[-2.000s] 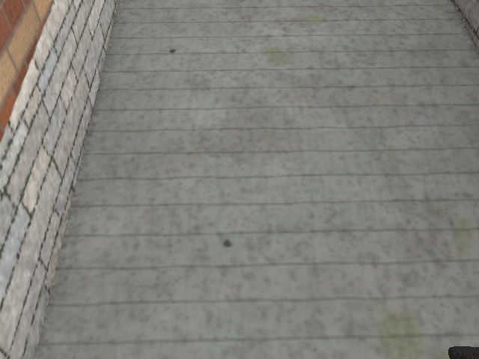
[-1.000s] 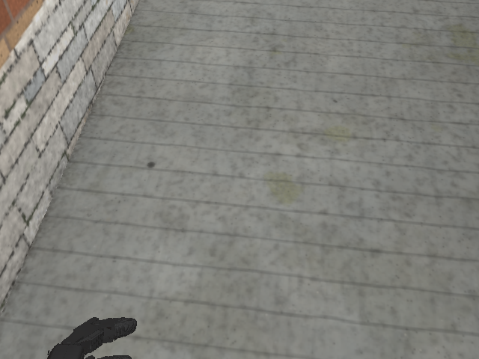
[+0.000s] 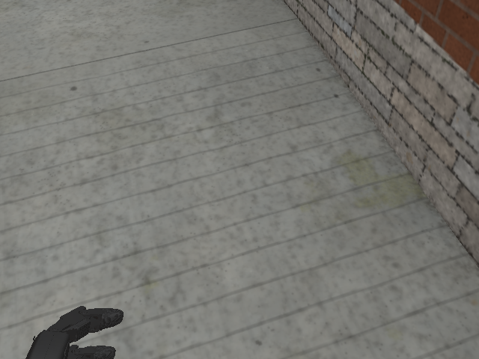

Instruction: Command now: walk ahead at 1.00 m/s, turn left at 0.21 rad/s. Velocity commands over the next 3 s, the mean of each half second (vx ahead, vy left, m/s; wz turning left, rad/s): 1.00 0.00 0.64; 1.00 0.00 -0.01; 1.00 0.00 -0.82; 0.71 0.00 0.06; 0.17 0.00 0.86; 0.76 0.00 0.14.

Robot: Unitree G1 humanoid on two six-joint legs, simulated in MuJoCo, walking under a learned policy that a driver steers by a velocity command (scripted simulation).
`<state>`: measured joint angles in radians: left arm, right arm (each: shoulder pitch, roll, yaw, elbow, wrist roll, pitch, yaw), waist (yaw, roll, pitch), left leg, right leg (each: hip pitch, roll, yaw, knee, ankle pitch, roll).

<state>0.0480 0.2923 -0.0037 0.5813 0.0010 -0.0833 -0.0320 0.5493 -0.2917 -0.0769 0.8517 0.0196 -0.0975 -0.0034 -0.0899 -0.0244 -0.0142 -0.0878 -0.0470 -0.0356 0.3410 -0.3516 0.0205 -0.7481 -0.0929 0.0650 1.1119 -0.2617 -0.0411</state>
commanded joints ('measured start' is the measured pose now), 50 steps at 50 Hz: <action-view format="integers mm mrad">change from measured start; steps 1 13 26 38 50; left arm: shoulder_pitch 43 240 124 57 620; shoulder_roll -2 3 310 -36 199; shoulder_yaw -28 43 133 2 129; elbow -50 135 138 32 148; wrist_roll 12 22 -5 -44 -45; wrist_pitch -21 -13 33 29 45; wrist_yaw -10 17 54 9 -25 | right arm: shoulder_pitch -272 -228 -19 -141 -403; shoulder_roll -173 40 -206 -22 -256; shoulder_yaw -23 46 -49 54 -2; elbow -174 -251 -276 -154 -151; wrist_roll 16 38 37 -51 -72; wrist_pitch -45 59 113 -26 28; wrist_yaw -7 16 54 26 -74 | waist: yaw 157 74 -199 103 486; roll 25 -137 -109 15 199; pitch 88 61 -154 112 -198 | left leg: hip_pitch -460 -794 -2 -272 45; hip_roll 193 207 -3 194 212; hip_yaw -192 -68 224 -72 209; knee -267 1210 547 -129 769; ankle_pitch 92 46 7 103 1712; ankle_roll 173 16 168 129 -53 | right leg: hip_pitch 421 593 693 -181 709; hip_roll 2 -243 -188 -16 145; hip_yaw -25 206 -309 44 -149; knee -264 -875 -331 385 -419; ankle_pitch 161 -129 1316 169 192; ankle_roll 51 -91 -41 -17 -181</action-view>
